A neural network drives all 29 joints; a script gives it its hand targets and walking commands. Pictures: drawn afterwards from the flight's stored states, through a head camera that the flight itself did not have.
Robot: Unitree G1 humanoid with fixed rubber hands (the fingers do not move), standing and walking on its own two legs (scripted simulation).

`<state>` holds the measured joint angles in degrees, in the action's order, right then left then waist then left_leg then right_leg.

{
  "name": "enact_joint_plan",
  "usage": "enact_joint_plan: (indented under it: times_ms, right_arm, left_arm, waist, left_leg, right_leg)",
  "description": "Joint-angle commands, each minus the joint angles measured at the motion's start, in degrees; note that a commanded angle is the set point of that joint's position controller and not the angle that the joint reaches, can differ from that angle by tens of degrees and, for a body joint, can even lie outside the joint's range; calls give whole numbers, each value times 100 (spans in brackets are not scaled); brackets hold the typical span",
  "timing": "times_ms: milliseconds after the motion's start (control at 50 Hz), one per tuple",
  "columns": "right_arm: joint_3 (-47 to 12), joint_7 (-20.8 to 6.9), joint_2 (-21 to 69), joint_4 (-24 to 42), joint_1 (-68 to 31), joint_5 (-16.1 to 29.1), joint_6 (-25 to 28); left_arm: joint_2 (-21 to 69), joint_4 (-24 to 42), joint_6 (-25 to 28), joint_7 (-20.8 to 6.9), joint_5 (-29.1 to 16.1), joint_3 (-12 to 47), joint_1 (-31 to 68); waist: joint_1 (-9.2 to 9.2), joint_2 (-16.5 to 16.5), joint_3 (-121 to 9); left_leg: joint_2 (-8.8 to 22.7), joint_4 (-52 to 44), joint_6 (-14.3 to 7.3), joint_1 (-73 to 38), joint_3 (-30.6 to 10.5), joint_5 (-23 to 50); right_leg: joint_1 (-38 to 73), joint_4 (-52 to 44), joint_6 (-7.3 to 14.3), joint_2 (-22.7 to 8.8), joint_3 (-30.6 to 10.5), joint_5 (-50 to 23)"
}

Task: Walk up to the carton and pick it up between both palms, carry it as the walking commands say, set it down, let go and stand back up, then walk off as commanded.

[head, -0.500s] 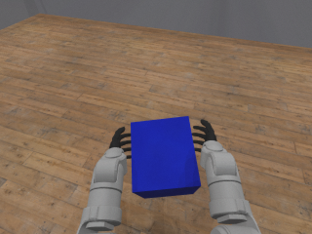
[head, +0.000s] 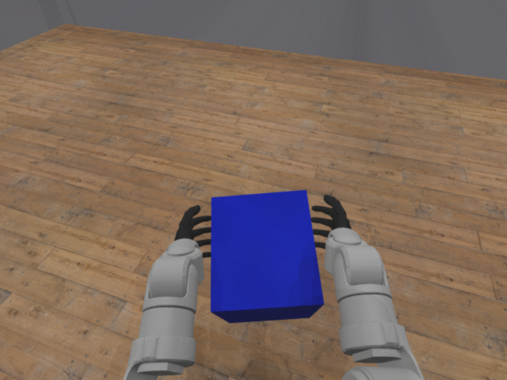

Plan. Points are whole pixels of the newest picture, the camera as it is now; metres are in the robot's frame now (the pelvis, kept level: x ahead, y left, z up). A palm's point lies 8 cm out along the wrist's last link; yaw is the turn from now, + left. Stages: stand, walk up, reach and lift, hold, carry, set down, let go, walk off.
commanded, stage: carry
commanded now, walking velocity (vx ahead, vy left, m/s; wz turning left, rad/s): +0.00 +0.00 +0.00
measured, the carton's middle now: (264, 262) +0.33 +0.01 -0.03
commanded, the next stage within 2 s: none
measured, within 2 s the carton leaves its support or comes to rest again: neither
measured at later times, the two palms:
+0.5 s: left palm (184, 248) +0.30 +0.14 +0.06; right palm (338, 237) +0.32 -0.11 +0.08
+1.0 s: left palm (188, 254) +0.26 +0.12 +0.11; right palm (363, 251) +0.27 -0.13 +0.11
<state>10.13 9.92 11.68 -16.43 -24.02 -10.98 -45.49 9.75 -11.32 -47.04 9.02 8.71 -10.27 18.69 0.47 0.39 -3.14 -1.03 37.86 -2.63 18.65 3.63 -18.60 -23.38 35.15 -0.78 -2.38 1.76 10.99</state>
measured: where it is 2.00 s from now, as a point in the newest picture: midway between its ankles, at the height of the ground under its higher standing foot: outside the picture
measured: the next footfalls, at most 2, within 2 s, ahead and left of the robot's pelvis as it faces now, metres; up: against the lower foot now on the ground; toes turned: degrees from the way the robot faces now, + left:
right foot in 1.44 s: -0.13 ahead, -0.17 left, +0.00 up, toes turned -13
left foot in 1.74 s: -0.15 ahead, +0.06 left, +0.00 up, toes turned -14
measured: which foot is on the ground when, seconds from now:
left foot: down 0.00-1.00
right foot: down 0.00-1.00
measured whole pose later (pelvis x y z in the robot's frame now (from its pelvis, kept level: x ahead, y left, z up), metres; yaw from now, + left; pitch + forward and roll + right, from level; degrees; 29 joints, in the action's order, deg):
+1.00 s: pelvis -0.04 -0.01 -0.01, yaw -2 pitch -1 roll +1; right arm 3.9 15.5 11.7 5.2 -23.9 -8.5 -66.1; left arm 10.2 13.0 -68.7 12.8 3.9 -8.6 20.0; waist 0.5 1.9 -2.0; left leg -0.2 42.4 -1.0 23.3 4.6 -20.0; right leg -27.9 36.8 0.0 -2.1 1.3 6.2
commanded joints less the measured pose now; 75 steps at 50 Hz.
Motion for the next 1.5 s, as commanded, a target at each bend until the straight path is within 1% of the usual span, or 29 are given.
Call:
enact_joint_plan:
  times_ms: [0, 400, 420, 500, 520, 580, 660, 720, 780, 820, 860, 920, 940, 980, 1040, 1080, 1100, 1120, 1140, 1180, 1220, 1300, 1340, 1360, 1380, 1400, 1420, 1460, 1480]
  right_arm:
    - [-2977, -1301, 5296, 742, -1912, 1591, 161]
    - [-2806, -1358, 5179, 505, -1803, 1344, 3]
    - [-3116, -1328, 5318, 1320, -2343, 1649, 23]
    - [-2948, -1371, 5212, 655, -2051, 1428, 56]
    - [-3451, -1268, 5524, 1959, -2400, 2032, -38]
    - [-3391, -1097, 5698, 2024, -2049, 2095, -401]
    - [-3405, -835, 5659, 2640, -1750, 2111, -972]
    - [-3300, -686, 5601, 2628, -1260, 2080, -1398]
    - [-3208, -613, 5582, 2909, -1307, 2127, -1676]
    - [-3265, -575, 5631, 3210, -1561, 2233, -1807]
    - [-3186, -511, 5762, 3214, -1701, 2174, -1912]
    - [-3203, -506, 5933, 3330, -1783, 2274, -1974]
    - [-3195, -490, 5906, 3192, -1571, 2221, -2017]
    - [-3193, -466, 5975, 2935, -1356, 2187, -2109]
    - [-3312, -496, 6157, 3336, -2051, 2423, -2010]
    - [-3308, -510, 6142, 3372, -1982, 2453, -2003]
    - [-3270, -536, 6150, 3400, -2182, 2515, -1961]
    - [-3095, -513, 5978, 3369, -1997, 2433, -2009]
    - [-3077, -534, 6121, 3544, -2276, 2516, -1953]
    - [-3092, -546, 6099, 3544, -2051, 2382, -1959]
    - [-3004, -537, 6012, 3423, -1823, 2333, -1960]
    - [-2968, -546, 5872, 3306, -1827, 2319, -1949]
    - [-2987, -509, 5822, 3262, -1839, 2256, -1989]
    - [-3043, -500, 5842, 3117, -1788, 2236, -2056]
    - [-3031, -486, 5748, 2977, -1724, 2199, -2106]
    - [-3084, -456, 5704, 2924, -1586, 2128, -2125]
    - [-3275, -536, 5766, 3159, -1981, 2246, -2074]
    - [-3387, -541, 6138, 3250, -2158, 2349, -1928]
    - [-3498, -534, 6189, 3360, -2143, 2430, -1853]
  left_arm:
    - [5077, 1377, 382, -1280, -1703, 3422, 3614]
    - [5154, 614, 167, -1372, -1499, 3275, 3229]
    - [5460, 1154, 139, -1360, -1712, 3542, 3405]
    - [5222, 586, 199, -1405, -1478, 3277, 3139]
    - [5462, 2145, 143, -1297, -2085, 3762, 3642]
    - [5472, 2627, -242, -1120, -2198, 3902, 3699]
    - [5559, 2832, -941, -922, -2282, 3959, 3143]
    - [5493, 2949, -1366, -762, -2284, 3906, 2729]
    - [5540, 3133, -1685, -650, -2300, 3888, 2720]
    - [5682, 3068, -1847, -630, -2339, 3780, 2539]
    - [5851, 3217, -1935, -637, -2515, 3798, 2895]
    - [5813, 3356, -2010, -599, -2498, 3721, 3067]
    - [5735, 3181, -2058, -596, -2370, 3626, 2759]
    - [5779, 3032, -2169, -614, -2248, 3473, 2467]
    - [6033, 3158, -2102, -682, -2372, 3493, 2754]
    - [5986, 3201, -2089, -644, -2374, 3545, 2843]
    - [6017, 3434, -2057, -636, -2439, 3660, 3280]
    - [6081, 3183, -2138, -637, -2364, 3630, 3025]
    - [6201, 3470, -2052, -631, -2499, 3767, 3461]
    - [6307, 3254, -2002, -636, -2493, 3726, 3085]
    - [6281, 3197, -2017, -635, -2559, 3784, 2940]
    - [6029, 3234, -2074, -588, -2411, 3772, 2926]
    - [5944, 3181, -2115, -588, -2405, 3695, 2904]
    - [5907, 3081, -2159, -598, -2380, 3598, 2827]
    - [5733, 2886, -2213, -607, -2306, 3483, 2690]
    - [5543, 2686, -2217, -610, -2207, 3310, 2467]
    - [5687, 2553, -2192, -653, -2083, 3268, 2252]
    - [5937, 2920, -2025, -747, -2257, 3411, 2796]
    - [6046, 2977, -1950, -768, -2292, 3396, 2663]
  waist:
    - [-62, 225, -2166]
    - [-7, 402, -2252]
    - [-25, 249, -2194]
    - [9, 500, -2242]
    - [-52, 317, -2291]
    - [-54, 72, -2353]
    - [-86, 489, -2357]
    - [-120, 174, -2217]
    - [-114, -798, -2083]
    - [-83, -811, -1915]
    - [-31, -408, -1765]
    - [-67, 1441, -1813]
    - [-73, 1638, -1734]
    - [-38, 1283, -1667]
    - [-79, 1295, -1969]
    - [-227, 748, -1939]
    - [-308, -1100, -1921]
    - [-268, -1969, -1669]
    - [-229, -1609, -1559]
    - [-91, -683, -1585]
    - [-2, -544, -1833]
    - [-29, -1459, -1785]
    - [-54, -1385, -1891]
    - [49, -946, -1811]
    - [113, 272, -1387]
    - [-63, 2204, -1148]
    - [-80, 2043, -983]
    - [-70, 1147, -1512]
    - [-42, 1152, -1876]
  left_leg:
    - [662, -807, -1, 135, -795, 669]
    - [660, -777, -22, 203, -800, 761]
    - [649, -838, -41, 287, -837, 790]
    - [679, -764, -41, 243, -868, 940]
    - [742, -732, 22, 41, -818, 1213]
    - [931, -417, 213, -50, -769, 1762]
    - [957, 64, 212, -190, -539, 1665]
    - [1184, -108, 100, -508, -665, 1919]
    - [1894, -625, -322, -777, -1144, 2892]
    - [2235, -725, -539, -691, -1102, 3145]
    - [1864, -363, -266, -322, -571, 2427]
    - [337, 1038, 439, 425, 260, -774]
    - [9, 1491, 404, 635, 129, -1583]
    - [22, 1355, 214, 330, -158, -1380]
    - [95, 112, 178, -515, 27, -990]
    - [781, -1165, -152, -1657, -507, -1195]
    - [2322, -2148, -667, -1248, -2062, -1270]
    - [3466, -2413, -1275, -464, -2348, -432]
    - [3398, -2377, -1337, -62, -1766, -55]
    - [2650, -1953, -890, 236, -714, 360]
    - [2133, -1217, -427, -144, -50, 1253]
    - [2297, -996, -462, -490, 36, 1863]
    - [2232, -577, -311, -389, 57, 1610]
    - [2100, 80, -118, 162, 267, 928]
    - [1506, 1087, 235, 897, 509, -191]
    - [388, 2445, 643, 1930, 500, -2256]
    - [166, 3255, 588, 2204, -520, -2372]
    - [382, 3475, 646, 2357, -620, -1504]
    - [442, 3376, 678, 2283, -428, -1123]
  right_leg:
    - [1621, -880, 327, -747, -643, -675]
    - [1723, -912, 334, -823, -646, -817]
    - [1679, -851, 316, -795, -682, -798]
    - [1777, -893, 337, -784, -600, -898]
    - [1668, -753, 268, -763, -588, -1157]
    - [1415, -445, 205, -875, -632, -1910]
    - [853, -253, 242, -979, -853, -2254]
    - [202, -22, 193, -915, -901, -1815]
    - [-422, 675, -7, -306, -294, -318]
    - [-484, 856, 26, -107, -80, 1381]
    - [-104, 257, 125, -332, -448, 741]
    - [420, -1299, 651, -1688, -2757, -1917]
    - [350, -1692, 774, -1848, -3192, -1308]
    - [-30, -2168, 600, -1581, -2813, 619]
    - [-365, -2085, 126, -882, -1814, 666]
    - [-1615, -1612, -395, -104, -975, 1277]
    - [-1740, 519, -415, 546, -129, 1851]
    - [-1756, 2711, -251, 404, 267, 2342]
    - [-1714, 3611, -103, 62, 4, 2197]
    - [-929, 4138, -76, 91, -161, 1594]
    - [-730, 3088, -91, -4, 19, 1359]
    - [-754, 2229, -109, 19, 256, 1578]
    - [-251, 1343, -9, 2, 90, 1654]
    - [307, 398, 98, -102, -308, 1241]
    - [366, -1058, 348, -720, -1842, 659]
    - [493, -1631, 731, -1922, -4357, -1461]
    - [223, -1724, 1052, -2020, -4673, -2142]
    - [1230, -923, 709, -1487, -3188, -3368]
    - [1628, -486, 619, -1096, -2433, -4347]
